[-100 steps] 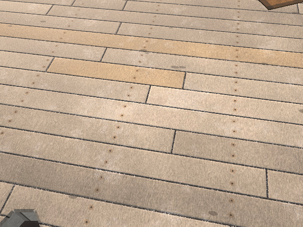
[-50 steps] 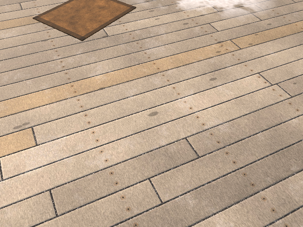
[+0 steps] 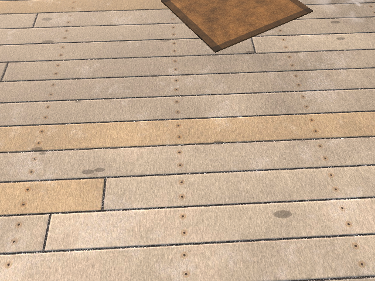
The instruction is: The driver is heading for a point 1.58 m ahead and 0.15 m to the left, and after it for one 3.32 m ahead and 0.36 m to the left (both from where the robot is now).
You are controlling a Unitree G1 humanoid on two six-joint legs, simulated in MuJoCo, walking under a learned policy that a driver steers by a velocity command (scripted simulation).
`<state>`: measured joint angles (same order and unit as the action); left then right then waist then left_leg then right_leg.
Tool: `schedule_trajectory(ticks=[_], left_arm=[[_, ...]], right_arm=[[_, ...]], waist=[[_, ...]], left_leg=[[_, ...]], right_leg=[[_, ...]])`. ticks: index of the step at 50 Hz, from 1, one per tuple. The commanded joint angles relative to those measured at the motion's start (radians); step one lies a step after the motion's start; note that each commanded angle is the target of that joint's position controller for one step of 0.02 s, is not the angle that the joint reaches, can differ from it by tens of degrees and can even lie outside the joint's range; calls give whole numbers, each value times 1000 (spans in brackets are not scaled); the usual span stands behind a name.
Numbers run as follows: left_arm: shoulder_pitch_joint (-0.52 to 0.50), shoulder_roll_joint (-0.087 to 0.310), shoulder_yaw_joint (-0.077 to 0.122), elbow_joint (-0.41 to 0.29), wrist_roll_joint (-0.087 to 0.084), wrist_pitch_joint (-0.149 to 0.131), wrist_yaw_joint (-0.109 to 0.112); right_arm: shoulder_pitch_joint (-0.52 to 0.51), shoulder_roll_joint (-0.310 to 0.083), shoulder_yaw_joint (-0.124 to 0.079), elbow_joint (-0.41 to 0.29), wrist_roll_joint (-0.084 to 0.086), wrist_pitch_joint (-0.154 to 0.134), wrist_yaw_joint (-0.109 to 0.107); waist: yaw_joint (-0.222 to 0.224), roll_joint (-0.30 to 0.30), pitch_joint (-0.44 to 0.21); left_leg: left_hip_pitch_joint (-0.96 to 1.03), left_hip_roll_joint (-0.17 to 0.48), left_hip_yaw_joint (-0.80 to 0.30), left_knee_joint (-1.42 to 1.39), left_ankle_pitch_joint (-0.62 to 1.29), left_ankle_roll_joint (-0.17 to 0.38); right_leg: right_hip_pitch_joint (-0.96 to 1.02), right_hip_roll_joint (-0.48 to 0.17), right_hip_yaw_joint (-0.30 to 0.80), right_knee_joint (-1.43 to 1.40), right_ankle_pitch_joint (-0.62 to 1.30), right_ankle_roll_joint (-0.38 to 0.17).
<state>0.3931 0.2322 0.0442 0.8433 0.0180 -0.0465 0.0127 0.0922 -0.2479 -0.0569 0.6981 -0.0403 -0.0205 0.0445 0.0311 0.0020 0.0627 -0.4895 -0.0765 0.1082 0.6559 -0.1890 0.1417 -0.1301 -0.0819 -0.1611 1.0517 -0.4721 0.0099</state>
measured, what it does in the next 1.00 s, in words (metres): walks ahead, turning left: right foot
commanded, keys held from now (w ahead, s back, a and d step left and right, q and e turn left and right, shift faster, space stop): w+q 0.28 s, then w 0.72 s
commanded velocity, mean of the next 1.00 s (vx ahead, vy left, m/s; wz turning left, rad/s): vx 0.50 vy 0.00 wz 0.30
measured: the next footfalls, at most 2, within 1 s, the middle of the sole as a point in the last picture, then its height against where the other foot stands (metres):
right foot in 0.48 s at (224, 272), level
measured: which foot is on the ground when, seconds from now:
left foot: down 0.00-0.50, up 0.52-1.00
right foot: up 0.00-0.46, down 0.48-1.00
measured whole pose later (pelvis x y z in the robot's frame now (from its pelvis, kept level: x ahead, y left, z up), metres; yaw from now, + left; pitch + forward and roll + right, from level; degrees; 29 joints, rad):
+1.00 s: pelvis +0.55 +0.04 +0.02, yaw +16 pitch +1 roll -1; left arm 0.48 0.22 0.03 0.95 0.02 -0.08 0.00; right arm 0.01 -0.22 0.00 0.73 -0.03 -0.04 0.03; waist 0.08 0.02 0.04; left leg -0.51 0.01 0.06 0.55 -0.11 0.07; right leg 0.10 0.07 -0.03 0.24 -0.36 -0.05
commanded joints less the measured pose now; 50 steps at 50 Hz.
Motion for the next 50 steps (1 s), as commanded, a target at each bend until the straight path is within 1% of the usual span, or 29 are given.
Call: schedule_trajectory(ticks=[1, 2, 3, 4, 5, 6, 9, 12, 18, 20, 21, 22, 23, 24, 25, 26, 27, 28, 29, 30, 31, 34, 37, 38, 39, 42, 45, 48, 50], left_arm=[[-128, 123, 18, -183, -7, -44, -12], [-111, 119, 17, -164, 1, -48, -10], [-94, 116, 18, -156, 18, -32, -11], [-55, 108, 14, -153, 29, -12, -14], [-60, 111, 15, -152, 36, 4, -17], [-65, 100, 13, -154, 38, 16, -22], [-180, 93, 7, -186, 34, 25, -29], [-307, 94, 3, -219, 30, 25, -30], [-463, 92, -10, -261, 18, 1, -43], [-451, 102, -7, -260, 17, -7, -44], [-397, 109, -2, -252, 14, -10, -40], [-323, 136, 9, -226, 13, -14, -33], [-196, 154, 21, -184, 14, -21, -23], [-55, 190, 34, -152, 24, -32, -10], [61, 275, 49, -154, 49, -36, 4], [43, 307, 64, -130, 29, -21, -8], [-52, 209, 46, -146, 9, -12, -16], [-108, 144, 31, -149, 2, -15, -20], [-129, 119, 22, -137, 9, -20, -22], [-112, 106, 15, -114, 6, -26, -20], [-104, 121, 18, -99, 3, -34, -20], [-58, 120, 19, -61, -9, -57, -29], [-3, 123, 19, -26, -14, -56, -27], [18, 107, 14, -11, -17, -54, -28], [25, 119, 16, -5, -17, -53, -29], [81, 130, 17, 26, -13, -52, -26], [114, 138, 16, 54, -8, -46, -20], [110, 151, 18, 76, -2, -39, -11], [86, 166, 19, 84, -2, -33, -7]], right_arm=[[272, -227, -77, 18, 32, 7, -35], [241, -182, -63, 23, 30, -2, -36], [192, -152, -53, 18, 38, -6, -37], [179, -141, -47, 10, 40, -15, -38], [187, -126, -41, 15, 44, -26, -35], [202, -137, -42, 23, 46, -34, -33], [259, -168, -49, 37, 37, -38, -35], [322, -168, -49, 51, 41, -37, -36], [407, -163, -43, 76, 30, -42, -47], [400, -168, -40, 85, 29, -45, -53], [371, -185, -42, 80, 27, -47, -56], [347, -196, -44, 79, 26, -50, -56], [336, -200, -43, 84, 26, -51, -52], [337, -177, -35, 81, 26, -54, -47], [408, -82, -11, 53, 46, -58, -45], [506, -99, -15, 61, 51, -54, -44], [431, -147, -20, 81, 19, -43, -50], [332, -141, -16, 68, 12, -43, -40], [292, -122, -11, 59, 14, -42, -33], [258, -115, -10, 51, 2, -34, -25], [300, -101, -5, 61, 0, -25, -18], [268, -91, 0, 68, -4, -13, -11], [133, -74, 12, 31, -5, -11, -6], [88, -71, 15, 21, -5, -13, -5], [50, -53, 24, 7, -1, -15, -4], [-54, -40, 37, -13, 8, -19, -3], [-131, -45, 41, -31, 11, -25, -5], [-124, -65, 34, -30, 9, -31, -12], [29, -87, 20, 23, 3, -41, -26]], waist=[[-118, 16, -176], [-66, -49, -108], [-25, -64, -92], [-1, 2, -106], [6, 5, -99], [10, 7, -102], [-21, 14, -65], [-70, 47, -41], [-133, 64, -21], [-120, 69, -16], [-87, 99, -19], [-52, 95, -43], [9, 61, -104], [71, 20, -196], [71, -140, -344], [11, -331, -375], [-11, -125, -198], [-7, -27, -100], [-24, -17, -61], [-30, -33, -34], [-51, -98, -62], [-57, -86, -58], [-30, -78, -18], [-21, -70, -3], [-16, -88, -9], [18, -77, -4], [36, -72, 14], [12, -72, 13], [-62, -69, -67]], left_leg=[[656, 380, -642, -357, 120, 238], [531, 319, -536, -354, 285, 183], [443, 260, -456, -377, 306, 142], [376, 249, -430, -391, 368, 153], [352, 226, -408, -390, 443, 152], [332, 211, -385, -398, 442, 156], [310, 177, -377, -437, 345, 133], [366, 167, -404, -442, 280, 110], [486, 190, -415, -384, 402, 81], [502, 210, -422, -370, 464, 58], [481, 228, -432, -343, 496, 38], [478, 219, -418, -282, 623, 21], [475, 180, -379, -131, 720, 2], [375, 127, -338, 80, 594, -17], [167, 35, -263, 407, 183, -49], [-43, -82, -222, 593, -331, -67], [-122, -3, -257, 653, -253, -61], [-110, 29, -248, 613, -176, -62], [-87, 62, -237, 554, -138, -63], [-66, 85, -225, 502, -124, -66], [-34, 86, -210, 485, -117, -78], [-73, 105, -174, 443, -80, -94], [-176, 148, -129, 342, 25, -115], [-195, 148, -109, 302, 51, -120], [-185, 153, -98, 223, 86, -126], [-149, 141, -65, 77, 162, -128], [-112, 119, -44, -32, 162, -109], [-46, 94, -40, -92, 82, -68], [161, 36, -19, -160, 32, -27]], right_leg=[[-654, 17, 193, 367, 112, -12], [-586, -15, 191, 267, 146, -15], [-520, -30, 194, 209, 158, -8], [-455, -37, 195, 180, 150, 8], [-444, -39, 192, 159, 137, 19], [-444, -36, 183, 121, 143, 31], [-509, -34, 164, -7, 254, 50], [-573, -20, 172, -154, 369, 53], [-542, 35, 151, -395, 461, 19], [-464, 56, 146, -453, 439, -13], [-373, 60, 156, -492, 408, -33], [-272, 89, 143, -509, 358, -52], [-122, 120, 122, -565, 345, -73], [91, 39, 196, -577, 319, -107], [333, -226, 558, -610, 128, -178], [376, -356, 980, -781, 98, -279], [238, -316, 888, -794, 1, -268], [113, -261, 716, -802, 56, -248], [41, -206, 594, -824, 160, -216], [0, -148, 499, -835, 299, -184], [-12, -144, 462, -842, 362, -191], [1, -122, 384, -875, 495, -207], [34, -105, 325, -919, 553, -210], [48, -81, 289, -916, 624, -198], [52, -78, 270, -914, 625, -196], [86, -75, 244, -906, 704, -182], [138, -97, 236, -883, 725, -184], [201, -136, 239, -815, 871, -178], [206, -118, 210, -624, 1099, -154]])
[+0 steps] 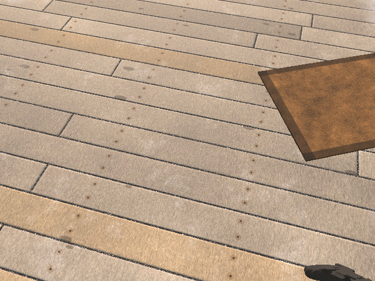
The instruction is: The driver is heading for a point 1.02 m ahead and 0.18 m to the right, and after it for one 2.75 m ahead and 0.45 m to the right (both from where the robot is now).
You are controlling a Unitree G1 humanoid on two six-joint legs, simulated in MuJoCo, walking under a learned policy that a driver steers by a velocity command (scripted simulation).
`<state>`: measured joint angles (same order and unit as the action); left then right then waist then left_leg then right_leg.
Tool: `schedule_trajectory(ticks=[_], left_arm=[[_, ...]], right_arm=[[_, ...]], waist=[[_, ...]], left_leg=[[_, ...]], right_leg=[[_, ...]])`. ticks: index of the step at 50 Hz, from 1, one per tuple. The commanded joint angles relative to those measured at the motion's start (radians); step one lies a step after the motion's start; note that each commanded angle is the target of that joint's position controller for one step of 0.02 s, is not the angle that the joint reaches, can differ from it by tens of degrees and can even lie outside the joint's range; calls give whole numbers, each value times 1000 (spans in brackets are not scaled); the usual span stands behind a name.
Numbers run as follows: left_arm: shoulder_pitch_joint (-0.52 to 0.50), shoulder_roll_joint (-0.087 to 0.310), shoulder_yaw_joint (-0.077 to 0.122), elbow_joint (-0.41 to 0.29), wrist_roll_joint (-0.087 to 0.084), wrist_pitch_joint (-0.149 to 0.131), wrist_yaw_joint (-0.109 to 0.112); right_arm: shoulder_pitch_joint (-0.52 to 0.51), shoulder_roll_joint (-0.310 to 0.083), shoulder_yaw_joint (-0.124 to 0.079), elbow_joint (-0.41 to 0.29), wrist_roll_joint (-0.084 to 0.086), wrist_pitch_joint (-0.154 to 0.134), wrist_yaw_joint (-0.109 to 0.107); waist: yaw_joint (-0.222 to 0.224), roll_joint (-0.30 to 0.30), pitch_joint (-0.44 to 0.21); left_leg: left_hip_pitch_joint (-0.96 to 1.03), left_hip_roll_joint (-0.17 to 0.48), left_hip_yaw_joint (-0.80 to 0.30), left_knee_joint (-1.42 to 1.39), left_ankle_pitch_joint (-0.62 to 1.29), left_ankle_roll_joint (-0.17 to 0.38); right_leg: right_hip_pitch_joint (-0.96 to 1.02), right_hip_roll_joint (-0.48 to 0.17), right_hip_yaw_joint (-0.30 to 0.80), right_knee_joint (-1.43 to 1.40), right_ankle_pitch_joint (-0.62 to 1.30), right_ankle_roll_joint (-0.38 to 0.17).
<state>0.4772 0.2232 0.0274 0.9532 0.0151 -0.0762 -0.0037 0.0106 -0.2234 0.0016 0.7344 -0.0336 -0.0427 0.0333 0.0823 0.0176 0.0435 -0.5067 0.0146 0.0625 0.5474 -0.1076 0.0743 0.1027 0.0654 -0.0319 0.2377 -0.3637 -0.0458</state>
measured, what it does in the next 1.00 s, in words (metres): walks ahead: left foot, then right foot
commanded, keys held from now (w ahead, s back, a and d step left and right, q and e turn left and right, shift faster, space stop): w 1.00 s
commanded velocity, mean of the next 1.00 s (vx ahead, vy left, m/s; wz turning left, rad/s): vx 0.50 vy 0.00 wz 0.01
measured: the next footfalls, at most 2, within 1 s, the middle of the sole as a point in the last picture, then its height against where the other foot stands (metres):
left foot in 0.02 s outside the picture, level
right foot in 0.58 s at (236, 278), level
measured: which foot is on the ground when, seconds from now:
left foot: up 0.00-0.00, down 0.02-0.60, up 0.62-1.00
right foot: down 0.00-0.02, up 0.04-0.56, down 0.58-1.00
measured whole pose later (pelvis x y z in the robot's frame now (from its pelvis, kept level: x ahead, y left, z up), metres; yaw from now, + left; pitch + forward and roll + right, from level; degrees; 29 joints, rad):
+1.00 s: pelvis +0.53 -0.02 +0.01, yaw +0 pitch +0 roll -1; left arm 0.45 0.19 0.03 1.04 0.01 -0.09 0.00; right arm 0.07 -0.21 -0.03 0.90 -0.03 -0.03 0.03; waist 0.05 0.04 0.04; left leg -0.61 0.10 0.04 0.69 -0.02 0.03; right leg 0.06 0.09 -0.08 0.17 -0.24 -0.07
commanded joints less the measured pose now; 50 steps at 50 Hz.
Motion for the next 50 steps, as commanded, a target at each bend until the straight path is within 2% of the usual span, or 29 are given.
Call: schedule_trajectory(ticks=[1, 2, 3, 4, 5, 6, 8, 10, 11, 12, 13, 16, 20, 24, 27, 28, 29, 30, 31, 32, 33, 34, 35, 36, 39, 40, 41, 42, 50], left_arm=[[-7, 168, 32, -27, -3, -1, 10], [-17, 131, 19, -67, -8, -4, 9], [106, 43, 4, -75, -32, 0, 3], [10, 164, 35, -64, 2, 8, 11], [-65, 149, 35, -90, -1, 2, 3], [-95, 124, 29, -93, -3, -1, -2], [-67, 95, 24, -76, 17, 22, -13], [-86, 85, 24, -73, 24, 38, -23], [-102, 75, 23, -82, 24, 43, -28], [-139, 85, 27, -81, 23, 49, -31], [-173, 73, 22, -105, 24, 51, -33], [-317, 79, 19, -139, 17, 47, -31], [-450, 58, 5, -179, 11, 40, -33], [-523, 76, 7, -210, 10, 33, -28], [-438, 94, 18, -189, 12, 21, -18], [-315, 108, 29, -147, 15, 13, -10], [-132, 143, 46, -86, 28, 3, 1], [23, 243, 72, -63, 55, -4, 14], [26, 280, 86, -53, 27, 11, 5], [-92, 229, 76, -70, -1, 19, -1], [-180, 161, 58, -83, -5, 15, -3], [-217, 113, 45, -78, 0, 9, -5], [-223, 82, 34, -62, -2, 1, -4], [-218, 86, 33, -49, -2, -5, -1], [-154, 100, 37, -11, -6, -26, -2], [-142, 90, 34, -3, -7, -26, -1], [-120, 123, 39, 4, -8, -28, -1], [-87, 94, 33, 20, -10, -27, -2], [30, 106, 28, 75, 1, -21, 10]], right_arm=[[272, -141, -53, 41, -15, -30, -25], [454, -222, -76, 72, -37, -36, -39], [459, -293, -97, 79, -29, -25, -38], [397, -220, -87, 74, 14, -16, -32], [307, -173, -73, 69, 20, -17, -29], [267, -132, -63, 73, 16, -24, -24], [254, -104, -55, 94, 21, -37, -29], [295, -95, -53, 124, 23, -55, -26], [307, -121, -59, 136, 28, -59, -27], [309, -105, -57, 144, 29, -58, -28], [333, -138, -62, 152, 30, -60, -27], [389, -115, -58, 188, 28, -55, -25], [459, -129, -58, 225, 25, -56, -29], [499, -135, -58, 260, 14, -49, -41], [465, -152, -62, 272, 9, -45, -49], [449, -158, -64, 275, 10, -41, -49], [440, -147, -59, 269, 15, -40, -48], [476, -78, -39, 229, 39, -43, -42], [550, -64, -45, 239, 50, -44, -36], [465, -138, -65, 232, 24, -38, -40], [386, -122, -63, 211, 21, -44, -34], [361, -94, -59, 209, 23, -44, -31], [344, -83, -60, 205, 7, -31, -26], [388, -57, -54, 217, -2, -17, -19], [341, -49, -55, 209, -4, 2, -8], [298, -55, -58, 202, -2, 8, -5], [266, -46, -53, 181, -4, 9, -3], [203, -60, -55, 168, -4, 9, -4], [-48, -42, -37, 86, 11, -2, -4]], waist=[[-181, -58, -140], [-243, 43, -271], [-175, 262, -366], [-176, 70, -254], [-139, 52, -120], [-114, 23, -63], [-64, 45, -36], [-55, 36, -14], [-46, 56, -20], [-50, 24, -7], [-54, 69, 1], [-87, 25, 43], [-125, 36, 50], [-135, 45, 69], [-81, 56, 26], [-26, 46, -38], [44, 14, -141], [67, -126, -283], [30, -290, -384], [-7, -126, -233], [-29, -67, -108], [-60, -39, -40], [-87, -39, -5], [-109, -90, -21], [-120, -65, -3], [-113, -48, 9], [-111, -92, 18], [-92, -67, 52], [-27, -79, 65]], left_leg=[[401, -41, 4, -86, -18, 75], [663, 193, -248, -96, -104, 134], [857, 438, -711, -211, -153, 272], [755, 377, -692, -251, -212, 240], [616, 334, -534, -281, -163, 211], [512, 286, -435, -319, -60, 184], [388, 218, -310, -371, 15, 144], [358, 192, -252, -391, 144, 140], [367, 194, -234, -409, 126, 149], [375, 152, -196, -427, 100, 122], [366, 183, -202, -443, 105, 143], [406, 158, -160, -459, 140, 137], [470, 157, -118, -439, 245, 122], [588, 202, -121, -391, 334, 120], [623, 208, -93, -249, 627, 92], [608, 186, -70, -103, 727, 77], [498, 141, -33, 108, 639, 56], [212, 58, 15, 452, 244, 22], [-31, -116, -33, 734, -416, 3], [-118, -37, -129, 786, -356, 19], [-126, 4, -125, 749, -271, 22], [-88, 42, -118, 676, -217, 22], [-40, 66, -117, 618, -188, 16], [9, 69, -106, 593, -179, 3], [-26, 80, -80, 538, -129, -23], [-69, 84, -66, 525, -82, -27], [-92, 100, -65, 465, -52, -37], [-137, 104, -51, 440, -22, -43], [-116, 54, 7, 85, 99, -37]], right_leg=[[-112, -227, 43, 374, 941, -78], [-320, -176, 4, 672, 589, -60], [-653, 11, -20, 1004, -163, -26], [-744, -43, 89, 1052, -125, -40], [-756, -82, 93, 1016, -31, -44], [-721, -114, 87, 960, 24, -40], [-629, -147, 72, 886, 58, -16], [-618, -151, 58, 857, 80, -1], [-643, -154, 47, 829, 106, 9], [-680, -161, 35, 828, 158, 13], [-702, -176, 34, 774, 189, 22], [-768, -186, 13, 645, 281, 43], [-738, -155, -24, 462, 368, 33], [-735, -132, -28, 368, 318, -5], [-574, -73, -55, 306, 205, -54], [-424, -37, -73, 260, 203, -76], [-179, -62, -40, 233, 229, -109], [124, -333, 295, 210, 122, -187], [244, -505, 726, 53, 100, -297], [119, -454, 617, 37, 49, -265], [-31, -418, 477, 10, 78, -241], [-145, -368, 375, -33, 149, -202], [-220, -308, 293, -54, 223, -157], [-257, -306, 256, -69, 256, -160], [-262, -280, 188, -105, 343, -172], [-248, -245, 151, -118, 340, -149], [-252, -274, 156, -131, 351, -169], [-228, -254, 133, -132, 437, -156], [-73, -264, 73, -103, 553, -150]])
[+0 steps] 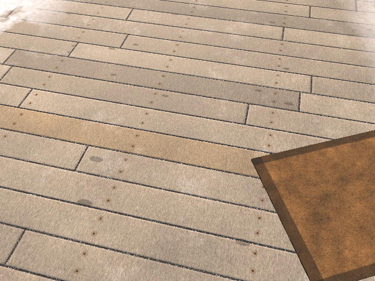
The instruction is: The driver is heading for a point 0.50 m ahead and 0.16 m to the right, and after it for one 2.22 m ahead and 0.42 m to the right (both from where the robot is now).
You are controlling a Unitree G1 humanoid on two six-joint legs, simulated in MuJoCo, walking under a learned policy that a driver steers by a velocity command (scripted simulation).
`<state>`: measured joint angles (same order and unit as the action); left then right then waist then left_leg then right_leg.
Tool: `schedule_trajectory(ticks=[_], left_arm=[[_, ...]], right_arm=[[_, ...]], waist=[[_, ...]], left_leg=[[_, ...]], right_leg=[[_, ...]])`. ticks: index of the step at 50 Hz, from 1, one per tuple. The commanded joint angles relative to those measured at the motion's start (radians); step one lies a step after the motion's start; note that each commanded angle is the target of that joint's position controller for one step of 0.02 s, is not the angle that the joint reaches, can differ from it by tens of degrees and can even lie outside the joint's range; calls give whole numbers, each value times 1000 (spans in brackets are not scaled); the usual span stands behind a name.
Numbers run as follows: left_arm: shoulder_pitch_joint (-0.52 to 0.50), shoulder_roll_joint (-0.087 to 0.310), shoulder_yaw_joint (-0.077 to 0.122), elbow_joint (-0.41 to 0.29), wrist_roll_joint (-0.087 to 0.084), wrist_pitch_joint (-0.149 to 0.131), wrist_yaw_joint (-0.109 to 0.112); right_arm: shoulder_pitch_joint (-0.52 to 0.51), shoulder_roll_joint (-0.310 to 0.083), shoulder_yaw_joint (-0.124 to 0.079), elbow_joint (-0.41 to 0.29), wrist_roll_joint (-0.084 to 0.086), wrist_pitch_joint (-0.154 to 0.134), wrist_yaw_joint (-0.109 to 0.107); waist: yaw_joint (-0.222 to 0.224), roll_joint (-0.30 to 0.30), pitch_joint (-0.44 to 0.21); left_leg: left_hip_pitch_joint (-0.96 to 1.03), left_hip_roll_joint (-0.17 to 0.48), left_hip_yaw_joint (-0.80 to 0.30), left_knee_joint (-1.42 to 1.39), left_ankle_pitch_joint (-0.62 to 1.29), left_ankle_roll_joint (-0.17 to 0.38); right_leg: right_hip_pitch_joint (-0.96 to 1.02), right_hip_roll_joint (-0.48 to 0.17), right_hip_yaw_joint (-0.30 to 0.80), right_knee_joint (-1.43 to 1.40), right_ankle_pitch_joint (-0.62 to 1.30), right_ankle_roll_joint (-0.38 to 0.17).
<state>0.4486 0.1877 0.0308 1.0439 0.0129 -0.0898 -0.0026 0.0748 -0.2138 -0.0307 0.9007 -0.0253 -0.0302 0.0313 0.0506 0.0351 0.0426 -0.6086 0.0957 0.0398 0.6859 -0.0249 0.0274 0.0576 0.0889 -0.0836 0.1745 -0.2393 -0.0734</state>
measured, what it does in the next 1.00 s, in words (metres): walks ahead, turning right: left foot, then right foot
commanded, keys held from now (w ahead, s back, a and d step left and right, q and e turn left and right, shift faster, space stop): w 0.12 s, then w+e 0.68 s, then w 0.20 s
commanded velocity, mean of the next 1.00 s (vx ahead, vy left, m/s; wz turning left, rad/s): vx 0.50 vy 0.00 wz -0.35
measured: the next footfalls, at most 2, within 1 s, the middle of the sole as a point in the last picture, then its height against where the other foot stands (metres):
left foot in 0.14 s outside the picture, level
right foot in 0.70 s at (231, 277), level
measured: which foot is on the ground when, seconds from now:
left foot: up 0.00-0.12, down 0.14-0.70, up 0.72-1.00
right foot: down 0.00-0.16, up 0.18-0.68, down 0.70-1.00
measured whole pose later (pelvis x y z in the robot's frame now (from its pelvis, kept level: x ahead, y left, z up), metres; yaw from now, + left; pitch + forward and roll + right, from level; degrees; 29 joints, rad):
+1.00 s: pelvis +0.52 -0.05 +0.00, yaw -24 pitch +0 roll +0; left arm 0.35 0.24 0.07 0.97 0.00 -0.06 0.00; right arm 0.12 -0.24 -0.05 0.84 -0.04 -0.03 0.02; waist 0.03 0.04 0.05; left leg -0.64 0.15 -0.02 0.93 -0.15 -0.03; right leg -0.06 0.15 0.02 0.26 -0.20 -0.13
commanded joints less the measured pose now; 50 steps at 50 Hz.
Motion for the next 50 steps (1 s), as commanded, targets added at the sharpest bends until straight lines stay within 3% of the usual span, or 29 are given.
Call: schedule_trajectory(ticks=[1, 4, 5, 6, 7, 8, 9, 10, 11, 12, 13, 15, 17, 19, 23, 28, 31, 33, 34, 35, 36, 37, 38, 39, 40, 41, 42, 45, 50], left_arm=[[65, 144, 25, -9, 6, -6, 12], [38, 159, 30, -1, 13, 0, 22], [22, 167, 32, 0, 15, 1, 23], [4, 168, 32, -1, 11, 5, 21], [2, 143, 22, -17, 3, 4, 17], [108, 40, -3, -46, -43, 4, 4], [69, 126, 23, -32, -16, 9, 11], [-15, 142, 35, -55, -8, 13, 10], [-53, 122, 32, -62, -7, 11, 4], [-68, 101, 34, -57, -1, 21, 0], [-32, 83, 32, -52, 13, 36, -6], [-35, 61, 32, -48, 20, 59, -17], [-95, 61, 36, -76, 16, 72, -25], [-175, 63, 37, -103, 14, 77, -28], [-316, 50, 28, -157, 10, 71, -39], [-451, 45, 16, -221, 17, 68, -47], [-414, 64, 25, -224, 21, 69, -45], [-283, 95, 42, -190, 21, 67, -37], [-171, 122, 58, -158, 25, 60, -31], [-27, 191, 86, -123, 39, 53, -19], [-45, 313, 118, -148, 37, 61, -8], [-38, 314, 115, -153, 12, 74, -7], [-87, 282, 105, -147, 5, 75, 3], [-127, 224, 92, -143, 0, 69, 5], [-184, 186, 80, -152, -6, 62, 7], [-206, 174, 73, -159, -10, 52, 11], [-199, 154, 65, -155, -13, 38, 10], [-133, 178, 63, -131, -14, 12, 9], [-29, 174, 54, -106, -12, 12, 4]], right_arm=[[-125, -57, -6, -89, 2, -17, -3], [-87, -75, -16, -88, 2, -29, -9], [-13, -86, -24, -65, 0, -34, -15], [136, -100, -36, -14, -5, -43, -23], [319, -155, -56, 37, -25, -54, -35], [443, -271, -89, 48, -44, -54, -41], [377, -235, -82, 38, -11, -40, -33], [257, -189, -68, 21, 6, -37, -31], [185, -122, -50, 10, 6, -44, -26], [153, -84, -39, 14, 7, -51, -27], [151, -70, -34, 24, 12, -58, -33], [192, -60, -30, 44, 12, -77, -36], [220, -92, -37, 54, 13, -89, -40], [263, -85, -36, 68, 11, -91, -42], [308, -77, -29, 82, 10, -90, -49], [391, -97, -31, 113, 7, -80, -66], [385, -126, -38, 116, 2, -64, -77], [359, -156, -48, 105, -3, -48, -78], [348, -170, -52, 94, 0, -40, -73], [319, -169, -53, 67, 7, -39, -65], [336, -65, -34, -21, 30, -51, -43], [231, -135, -46, -50, 18, -63, -36], [161, -117, -40, -77, 21, -78, -30], [177, -117, -38, -70, 23, -87, -33], [167, -113, -42, -61, 7, -74, -36], [233, -95, -36, -54, -10, -53, -34], [245, -93, -35, -47, -21, -32, -32], [195, -79, -33, -64, -22, -6, -17], [11, -90, -29, -119, -10, -1, -9]], waist=[[4, -98, 71], [-32, -105, 53], [-66, -110, 14], [-131, -86, -61], [-192, -38, -169], [-179, 185, -336], [-164, 93, -328], [-114, 37, -161], [-88, -1, -68], [-61, -1, -13], [-34, 52, -2], [-22, 35, 7], [-15, 33, 21], [-29, 22, 44], [-53, 16, 68], [-88, 20, 80], [-52, 52, 40], [7, 75, -39], [54, 66, -102], [131, -12, -179], [61, -295, -256], [78, -113, -279], [56, -61, -154], [8, 9, -70], [-35, 65, -30], [-72, -2, -47], [-82, -13, -50], [-77, -33, -29], [-5, -82, 3]], left_leg=[[-16, -30, 27, -74, -2, 20], [81, -68, 40, -135, -108, 64], [185, -100, 54, -156, -143, 83], [363, -131, 72, -222, -116, 107], [641, -30, -42, -233, -133, 150], [972, 294, -513, -298, -277, 279], [899, 336, -681, -414, -299, 278], [739, 294, -508, -435, -348, 238], [597, 253, -390, -485, -296, 201], [507, 196, -283, -520, -251, 146], [449, 180, -215, -539, -203, 127], [422, 157, -133, -557, -102, 121], [439, 152, -63, -574, -47, 114], [472, 141, -9, -579, 10, 110], [522, 115, 90, -569, 122, 92], [663, 154, 167, -516, 318, 87], [745, 174, 211, -374, 688, 80], [759, 179, 229, -148, 868, 84], [702, 177, 232, 40, 791, 76], [513, 151, 241, 328, 532, 44], [33, -80, 218, 751, -382, -26], [-120, -117, -36, 841, -480, -19], [-179, -47, -78, 783, -381, -7], [-129, -10, -72, 669, -317, -6], [-64, 16, -73, 588, -289, -8], [9, 22, -70, 544, -282, -24], [51, 31, -70, 517, -288, -37], [40, 34, -34, 393, -227, -63], [-61, 30, -9, 169, -44, -57]], right_leg=[[4, -301, 126, -25, 456, -123], [57, -322, 110, 74, 666, -105], [55, -315, 97, 165, 801, -92], [22, -283, 66, 336, 850, -73], [-158, -239, 49, 576, 655, -54], [-528, -78, -23, 988, 105, 2], [-631, -39, 111, 1117, -269, -16], [-669, -104, 146, 1124, -183, -28], [-644, -145, 146, 1067, -104, -29], [-608, -168, 141, 1017, -65, -31], [-564, -182, 136, 985, -43, -19], [-551, -183, 127, 984, -10, -6], [-620, -195, 119, 955, 58, 4], [-698, -204, 109, 906, 125, 14], [-728, -185, 58, 696, 239, 22], [-698, -148, -40, 497, 225, -17], [-604, -81, -87, 462, 96, -74], [-462, -13, -108, 443, -8, -124], [-315, 12, -90, 379, -12, -153], [-84, -76, 66, 284, -48, -206], [225, -399, 642, 205, -25, -380], [251, -435, 806, 107, 35, -402], [156, -415, 640, 101, 93, -356], [24, -372, 541, 85, 210, -301], [-65, -288, 436, 73, 280, -229], [-127, -284, 390, 65, 371, -239], [-162, -264, 362, 58, 430, -233], [-196, -218, 287, 26, 486, -204], [-97, -203, 260, 4, 514, -133]])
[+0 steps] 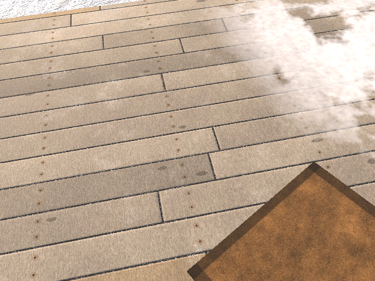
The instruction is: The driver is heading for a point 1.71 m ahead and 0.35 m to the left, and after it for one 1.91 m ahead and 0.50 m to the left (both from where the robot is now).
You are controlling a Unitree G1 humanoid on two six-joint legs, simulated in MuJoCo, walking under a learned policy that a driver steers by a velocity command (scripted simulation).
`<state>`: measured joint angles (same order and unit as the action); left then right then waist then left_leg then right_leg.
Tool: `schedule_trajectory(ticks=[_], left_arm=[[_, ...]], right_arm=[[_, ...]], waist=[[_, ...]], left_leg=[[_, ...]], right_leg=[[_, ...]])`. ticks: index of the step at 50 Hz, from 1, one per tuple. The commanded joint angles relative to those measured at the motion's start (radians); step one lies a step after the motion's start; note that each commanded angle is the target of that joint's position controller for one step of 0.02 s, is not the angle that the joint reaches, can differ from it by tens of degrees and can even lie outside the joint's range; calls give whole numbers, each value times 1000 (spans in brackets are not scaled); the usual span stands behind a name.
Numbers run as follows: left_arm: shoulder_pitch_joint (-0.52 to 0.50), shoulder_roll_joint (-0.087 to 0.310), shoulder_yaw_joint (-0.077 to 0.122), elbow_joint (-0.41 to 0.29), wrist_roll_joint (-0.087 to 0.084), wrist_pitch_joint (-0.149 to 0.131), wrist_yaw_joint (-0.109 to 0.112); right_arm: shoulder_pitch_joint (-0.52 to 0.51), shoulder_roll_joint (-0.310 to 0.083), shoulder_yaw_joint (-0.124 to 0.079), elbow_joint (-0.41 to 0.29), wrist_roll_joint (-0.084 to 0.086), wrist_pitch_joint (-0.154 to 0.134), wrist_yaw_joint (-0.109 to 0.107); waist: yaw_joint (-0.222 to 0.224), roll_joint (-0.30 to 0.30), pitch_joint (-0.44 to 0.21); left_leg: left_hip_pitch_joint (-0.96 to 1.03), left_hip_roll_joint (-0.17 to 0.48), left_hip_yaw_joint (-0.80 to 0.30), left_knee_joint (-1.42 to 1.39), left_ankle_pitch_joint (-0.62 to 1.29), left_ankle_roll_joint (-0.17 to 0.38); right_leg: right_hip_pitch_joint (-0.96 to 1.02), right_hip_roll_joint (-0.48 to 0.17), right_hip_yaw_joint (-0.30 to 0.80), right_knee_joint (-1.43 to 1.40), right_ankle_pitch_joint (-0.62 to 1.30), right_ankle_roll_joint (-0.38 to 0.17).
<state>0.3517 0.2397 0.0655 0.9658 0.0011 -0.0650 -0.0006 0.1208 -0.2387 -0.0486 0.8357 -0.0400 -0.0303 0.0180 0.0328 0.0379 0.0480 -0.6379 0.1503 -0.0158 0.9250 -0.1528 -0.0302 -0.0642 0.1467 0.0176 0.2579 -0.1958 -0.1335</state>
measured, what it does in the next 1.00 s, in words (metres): walks ahead: left foot, then right foot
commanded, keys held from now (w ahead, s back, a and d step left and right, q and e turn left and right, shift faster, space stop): w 0.36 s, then no key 0.64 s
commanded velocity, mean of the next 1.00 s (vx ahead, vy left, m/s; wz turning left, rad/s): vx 0.29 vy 0.00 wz -0.06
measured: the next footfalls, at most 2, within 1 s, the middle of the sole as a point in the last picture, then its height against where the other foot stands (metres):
left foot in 0.26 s outside the picture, level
right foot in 0.72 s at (225, 280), level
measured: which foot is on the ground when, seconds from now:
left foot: up 0.00-0.24, down 0.26-0.72, up 0.74-0.96, down 0.98-1.00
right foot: down 0.00-0.28, up 0.30-0.70, down 0.72-1.00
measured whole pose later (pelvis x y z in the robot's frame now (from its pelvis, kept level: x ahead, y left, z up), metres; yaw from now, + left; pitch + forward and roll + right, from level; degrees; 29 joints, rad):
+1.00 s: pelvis +0.38 +0.03 -0.01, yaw -1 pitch -2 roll -1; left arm 0.20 0.17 0.00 1.04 0.00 -0.01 0.03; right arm 0.27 -0.18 0.00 1.07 -0.02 0.02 -0.03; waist -0.01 0.02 0.03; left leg -0.17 0.02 -0.01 0.48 -0.27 0.00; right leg -0.27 0.04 -0.07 0.42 -0.13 -0.06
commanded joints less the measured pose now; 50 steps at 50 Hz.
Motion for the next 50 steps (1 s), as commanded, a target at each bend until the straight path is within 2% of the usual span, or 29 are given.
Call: schedule_trajectory(ticks=[1, 8, 10, 12, 13, 14, 15, 16, 17, 18, 20, 22, 23, 25, 28, 31, 34, 35, 36, 37, 38, 39, 41, 42, 44, 46, 48, 49, 50], left_arm=[[84, 123, 17, -24, 1, -13, 3], [143, 133, 6, 9, 20, -15, 19], [97, 151, 7, 9, 23, -18, 25], [67, 166, 9, 12, 24, -19, 21], [68, 143, -1, -4, 16, -23, 17], [188, 44, -20, -21, -26, -24, 7], [167, 125, -1, -10, 6, -23, 9], [86, 132, 4, -28, 18, -19, 6], [27, 115, -2, -43, 22, -22, -2], [11, 93, -4, -48, 24, -16, -7], [45, 63, -12, -34, 39, 9, -15], [48, 47, -15, -31, 37, 19, -13], [37, 39, -18, -39, 33, 22, -12], [-21, 30, -26, -52, 30, 26, -10], [-125, 14, -40, -70, 20, 25, -7], [-156, 26, -41, -66, 17, 26, 7], [-126, 31, -37, -42, 22, 16, 20], [-79, 34, -36, -21, 27, 5, 25], [-21, 91, -23, -2, 35, -10, 31], [13, 137, -17, 4, 33, -11, 32], [10, 90, -25, 8, 7, 5, 29], [-13, 58, -36, 3, 8, 12, 27], [-89, 50, -47, 0, 20, 22, 38], [-118, 50, -48, -1, 17, 27, 46], [-164, 46, -50, 4, 16, 32, 47], [-176, 46, -50, 16, 8, 36, 44], [-160, 59, -41, 32, -2, 46, 38], [-145, 58, -38, 39, -4, 52, 35], [-133, 49, -34, 45, -9, 62, 32]], right_arm=[[-65, -65, -9, -66, 7, -2, 7], [-203, -70, 2, -126, 17, -17, 13], [-111, -84, -5, -109, 18, -25, 7], [134, -120, -27, -28, 17, -37, -14], [305, -171, -43, 12, -3, -45, -28], [396, -288, -73, 20, -26, -44, -28], [321, -231, -62, 25, 11, -31, -13], [203, -168, -46, 6, 28, -28, -8], [138, -105, -29, -1, 28, -33, -3], [124, -83, -20, 7, 23, -39, -6], [136, -66, -8, 37, 26, -55, -12], [185, -74, -6, 71, 28, -74, -8], [183, -99, -10, 77, 28, -76, -8], [197, -94, -3, 91, 27, -72, -9], [220, -88, 4, 111, 29, -59, -13], [260, -89, 6, 137, 28, -46, -21], [240, -81, 10, 150, 31, -33, -33], [236, -75, 12, 156, 34, -31, -36], [272, -63, 16, 155, 30, -34, -38], [398, 0, 31, 167, 38, -31, -41], [432, 10, 32, 209, 53, -4, -49], [346, -39, 19, 195, 44, 13, -53], [246, -27, 16, 180, 29, 34, -47], [236, -13, 20, 184, 26, 45, -45], [290, 26, 33, 222, 23, 53, -47], [303, 27, 36, 248, 26, 56, -54], [289, 5, 37, 258, 18, 54, -57], [265, -13, 38, 245, 9, 49, -57], [244, -32, 37, 245, 16, 45, -54]], waist=[[23, -92, -1], [53, -106, 45], [-10, -117, 26], [-119, -93, -101], [-184, -38, -209], [-145, 188, -345], [-119, 127, -316], [-73, 52, -139], [-61, -15, -56], [-38, -7, -19], [-1, 26, 5], [14, 11, -8], [25, 31, -28], [17, 43, -26], [-24, 68, -40], [-46, 62, -61], [-28, 52, -39], [-3, 16, -43], [-3, -57, -95], [-56, -183, -188], [-22, -232, -248], [-9, -190, -181], [-30, -148, -103], [-51, -133, -85], [-81, -150, -80], [-88, -130, -85], [-77, -102, -50], [-58, -97, -20], [-35, -49, 43]], left_leg=[[-43, -30, 48, -110, 110, 5], [-20, -97, 76, -315, 101, 66], [120, -134, 79, -375, 27, 105], [426, -195, 105, -453, 19, 147], [689, -63, -34, -469, -29, 191], [965, 234, -520, -536, -141, 332], [893, 260, -712, -661, -172, 349], [730, 227, -546, -671, -254, 327], [600, 180, -425, -713, -213, 303], [531, 132, -332, -739, -146, 272], [419, 92, -202, -755, 196, 257], [422, 70, -90, -719, 586, 260], [431, 66, -57, -714, 633, 261], [443, 29, 6, -696, 765, 247], [468, -8, 55, -676, 747, 209], [534, 21, 24, -629, 714, 203], [555, 42, -20, -544, 619, 186], [539, 21, -22, -484, 538, 157], [489, -21, -9, -399, 376, 120], [408, -89, 29, -299, -68, 93], [400, -161, 48, -215, -392, 82], [350, -168, 17, -154, -493, 78], [343, -153, -11, -134, -450, 65], [388, -137, -15, -171, -394, 57], [452, -139, 6, -261, -311, 40], [507, -149, 32, -389, -189, 30], [556, -120, 6, -529, -37, 37], [542, -77, -40, -570, -61, 44], [420, -73, -56, -571, -157, 57]], right_leg=[[53, -265, 156, -77, 480, -66], [193, -325, 162, -50, 554, -70], [184, -333, 135, 30, 758, -45], [142, -288, 90, 300, 909, -13], [-31, -247, 66, 547, 670, 2], [-372, -63, -16, 960, 59, 55], [-491, -41, 76, 1067, -293, 34], [-538, -114, 85, 1077, -215, 28], [-528, -156, 76, 1017, -149, 29], [-501, -186, 66, 957, -122, 33], [-405, -200, 36, 899, -114, 66], [-393, -189, 10, 857, -99, 91], [-398, -190, -5, 800, -73, 104], [-405, -194, -32, 686, -11, 117], [-349, -176, -74, 490, 102, 124], [-310, -162, -70, 400, 116, 117], [-238, -154, -57, 258, 93, 86], [-150, -163, -40, 138, 201, 75], [-11, -262, 49, 132, 524, 61], [139, -445, 194, 208, 922, -33], [113, -515, 285, 179, 877, -157], [50, -501, 313, 114, 706, -172], [-66, -447, 259, 32, 463, -129], [-135, -411, 221, -12, 327, -90], [-175, -362, 162, -17, 257, -52], [-189, -320, 120, -6, 132, -14], [-246, -289, 116, -17, -114, 44], [-272, -273, 123, -27, -210, 73], [-245, -239, 97, -41, -199, 84]])
Keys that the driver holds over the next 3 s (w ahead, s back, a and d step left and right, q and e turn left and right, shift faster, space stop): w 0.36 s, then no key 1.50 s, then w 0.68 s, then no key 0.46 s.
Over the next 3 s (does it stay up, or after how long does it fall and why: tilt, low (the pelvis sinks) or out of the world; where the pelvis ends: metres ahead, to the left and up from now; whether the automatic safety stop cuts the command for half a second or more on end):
stays up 0.81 0.03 0.00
